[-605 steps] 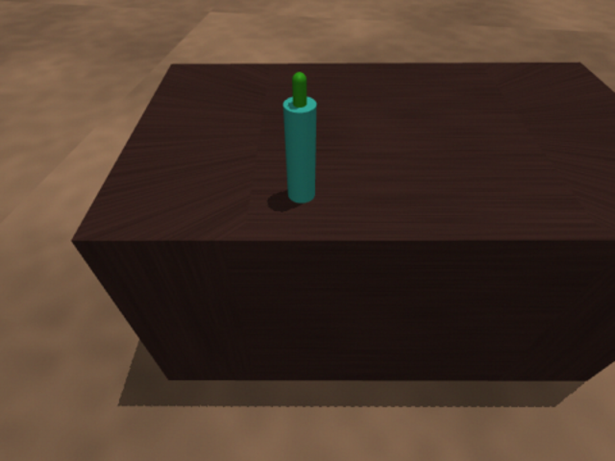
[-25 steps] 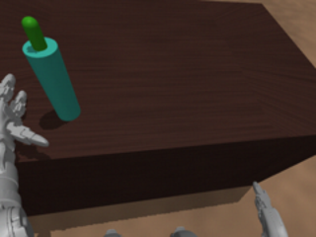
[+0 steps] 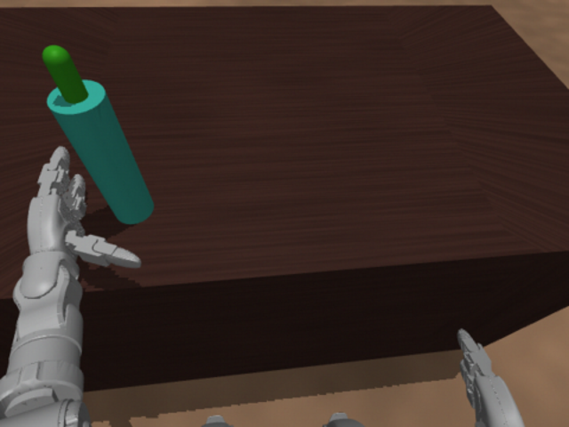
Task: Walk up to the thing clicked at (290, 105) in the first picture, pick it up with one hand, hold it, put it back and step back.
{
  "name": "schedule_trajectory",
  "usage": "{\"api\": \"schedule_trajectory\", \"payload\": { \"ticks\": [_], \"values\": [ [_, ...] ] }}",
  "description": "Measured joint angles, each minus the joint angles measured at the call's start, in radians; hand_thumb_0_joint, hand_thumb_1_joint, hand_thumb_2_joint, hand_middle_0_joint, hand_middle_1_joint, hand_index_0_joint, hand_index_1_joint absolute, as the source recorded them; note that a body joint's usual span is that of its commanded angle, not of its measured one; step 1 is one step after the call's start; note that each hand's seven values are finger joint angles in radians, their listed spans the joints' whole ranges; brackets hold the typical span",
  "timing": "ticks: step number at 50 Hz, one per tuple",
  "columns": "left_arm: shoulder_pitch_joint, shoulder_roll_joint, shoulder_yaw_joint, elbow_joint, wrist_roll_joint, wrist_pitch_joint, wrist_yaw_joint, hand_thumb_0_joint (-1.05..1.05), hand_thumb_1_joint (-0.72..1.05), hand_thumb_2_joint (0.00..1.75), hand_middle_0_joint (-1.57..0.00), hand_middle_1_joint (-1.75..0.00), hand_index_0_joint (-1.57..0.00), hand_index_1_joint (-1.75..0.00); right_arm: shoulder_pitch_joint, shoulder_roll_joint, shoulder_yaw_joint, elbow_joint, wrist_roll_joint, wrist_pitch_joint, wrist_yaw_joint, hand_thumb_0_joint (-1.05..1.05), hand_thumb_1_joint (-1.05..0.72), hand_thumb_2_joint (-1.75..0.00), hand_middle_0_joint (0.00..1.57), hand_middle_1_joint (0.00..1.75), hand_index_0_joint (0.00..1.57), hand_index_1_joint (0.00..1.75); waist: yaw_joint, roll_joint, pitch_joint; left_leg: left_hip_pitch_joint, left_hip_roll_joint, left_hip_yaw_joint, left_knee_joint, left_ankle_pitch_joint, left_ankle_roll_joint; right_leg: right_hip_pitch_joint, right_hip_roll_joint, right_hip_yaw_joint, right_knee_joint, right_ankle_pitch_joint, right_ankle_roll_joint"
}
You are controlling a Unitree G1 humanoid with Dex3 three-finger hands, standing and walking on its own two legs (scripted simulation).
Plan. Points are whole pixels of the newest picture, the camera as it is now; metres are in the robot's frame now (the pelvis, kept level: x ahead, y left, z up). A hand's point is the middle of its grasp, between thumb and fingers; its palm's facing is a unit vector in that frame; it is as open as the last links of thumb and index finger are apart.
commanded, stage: rest palm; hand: left
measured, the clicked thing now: (103, 147) +0.47 +0.22 +0.12
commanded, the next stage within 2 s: close in 0.02 s
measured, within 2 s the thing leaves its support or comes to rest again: leaves its support in 1.58 s
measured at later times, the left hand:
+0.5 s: hand (114, 186) +0.46 +0.23 +0.06, palm faces +0.19 -0.98 +0.01, open 15.2 cm
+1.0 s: hand (120, 182) +0.46 +0.22 +0.07, palm faces +0.20 -0.98 +0.00, open 8.3 cm
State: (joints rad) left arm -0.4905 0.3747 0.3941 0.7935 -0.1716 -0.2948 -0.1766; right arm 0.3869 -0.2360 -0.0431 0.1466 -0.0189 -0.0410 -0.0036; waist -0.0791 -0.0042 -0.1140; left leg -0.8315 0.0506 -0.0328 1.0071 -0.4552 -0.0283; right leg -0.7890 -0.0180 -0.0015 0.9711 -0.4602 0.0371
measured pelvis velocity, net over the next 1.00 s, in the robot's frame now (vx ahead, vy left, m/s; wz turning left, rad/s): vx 0.00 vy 0.01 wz -0.02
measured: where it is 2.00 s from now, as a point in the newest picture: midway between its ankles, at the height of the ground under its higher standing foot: outside the picture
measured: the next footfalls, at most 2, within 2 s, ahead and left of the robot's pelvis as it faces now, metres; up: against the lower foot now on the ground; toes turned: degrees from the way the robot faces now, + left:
none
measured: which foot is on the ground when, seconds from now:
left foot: down 0.00-1.00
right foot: down 0.00-1.00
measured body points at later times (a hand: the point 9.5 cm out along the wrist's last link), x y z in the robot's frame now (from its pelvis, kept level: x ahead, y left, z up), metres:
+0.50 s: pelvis -0.01 +0.01 +0.00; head +0.09 +0.03 +0.43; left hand +0.44 +0.28 +0.06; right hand +0.14 -0.25 -0.02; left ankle +0.01 +0.13 -0.68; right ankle +0.00 -0.14 -0.68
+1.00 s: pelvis +0.00 +0.01 +0.00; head +0.10 +0.02 +0.44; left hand +0.44 +0.27 +0.07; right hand +0.15 -0.25 -0.02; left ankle +0.02 +0.13 -0.68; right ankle +0.00 -0.14 -0.68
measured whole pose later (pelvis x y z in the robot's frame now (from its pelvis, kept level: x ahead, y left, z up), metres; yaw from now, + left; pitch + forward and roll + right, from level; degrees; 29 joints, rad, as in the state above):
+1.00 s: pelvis +0.00 +0.01 +0.00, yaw -1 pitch +18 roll -2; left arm -0.60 0.38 0.40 0.85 -0.13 -0.33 -0.07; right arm 0.43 -0.24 -0.05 0.05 -0.03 0.05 0.03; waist -0.12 0.00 -0.13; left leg -0.86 0.06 -0.02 1.02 -0.47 -0.02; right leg -0.82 -0.01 0.02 0.97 -0.46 0.04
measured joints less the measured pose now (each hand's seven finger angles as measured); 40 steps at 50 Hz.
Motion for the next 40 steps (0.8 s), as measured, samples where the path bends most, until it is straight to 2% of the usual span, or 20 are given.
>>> {"api": "schedule_trajectory", "payload": {
  "ticks": [6, 11, 17, 28, 36, 40],
  "values": [
    [-0.037, 0.0, -0.023, 0.006, 0.021, -0.01, 0.028, -0.01, -0.51, 0.0, -0.07, -0.01, -0.08, 0.0, 0.02, -0.014, -0.006, -0.026, -0.007, 0.015, -0.007, -0.01, 0.53, -0.04, 0.06, 0.05, 0.05, 0.05, -0.022, -0.016, 0.011, -0.001, 0.004, -0.002, 0.002, 0.005, -0.003, -0.001, 0.004, -0.002, 0.002, 0.005, -0.003],
    [-0.084, 0.01, -0.008, 0.059, 0.038, -0.024, 0.063, -0.01, -0.55, 0.0, -0.11, -0.03, -0.12, -0.02, 0.009, -0.014, -0.02, -0.028, -0.015, 0.029, -0.002, -0.01, 0.53, -0.05, 0.06, 0.05, 0.05, 0.05, -0.041, -0.01, 0.01, -0.011, 0.009, 0.003, 0.011, 0.004, -0.001, -0.012, 0.009, 0.004, 0.004, 0.011, -0.001],
    [-0.138, 0.033, 0.021, 0.109, 0.046, -0.044, 0.089, -0.01, -0.54, 0.03, -0.26, -0.13, -0.27, -0.12, 0.014, -0.001, -0.015, -0.081, -0.014, 0.046, 0.006, -0.01, 0.52, -0.04, 0.06, 0.05, 0.05, 0.05, -0.051, -0.006, 0.015, -0.02, 0.007, 0.01, 0.014, 0.007, 0.005, -0.022, 0.007, 0.012, 0.007, 0.016, 0.004],
    [-0.196, 0.064, 0.014, 0.167, 0.059, -0.032, 0.082, -0.01, -0.46, 0.18, -0.53, -0.36, -0.54, -0.34, 0.02, -0.004, -0.003, -0.093, -0.019, 0.058, 0.019, -0.01, 0.52, -0.04, 0.06, 0.05, 0.05, 0.05, -0.056, -0.002, 0.006, -0.062, 0.008, 0.01, 0.034, 0.002, 0.01, -0.058, 0.009, 0.014, 0.012, 0.02, 0.009],
    [-0.198, 0.035, -0.014, 0.15, 0.065, -0.016, 0.115, -0.01, -0.29, 0.39, -0.75, -0.59, -0.76, -0.57, 0.028, -0.006, -0.008, -0.084, -0.018, 0.068, 0.014, -0.01, 0.52, -0.04, 0.06, 0.05, 0.05, 0.05, -0.049, 0.004, -0.008, -0.044, 0.008, 0.015, 0.024, -0.003, 0.012, -0.041, 0.009, 0.017, 0.0, 0.017, 0.012],
    [-0.183, 0.018, -0.006, 0.146, 0.067, -0.021, 0.132, -0.01, -0.2, 0.5, -0.86, -0.7, -0.88, -0.69, 0.023, -0.003, -0.012, -0.079, -0.017, 0.072, 0.019, -0.01, 0.52, -0.04, 0.06, 0.05, 0.05, 0.05, -0.048, 0.008, -0.014, -0.037, 0.008, 0.018, 0.019, -0.006, 0.013, -0.036, 0.009, 0.02, -0.003, 0.014, 0.012]
  ]
}}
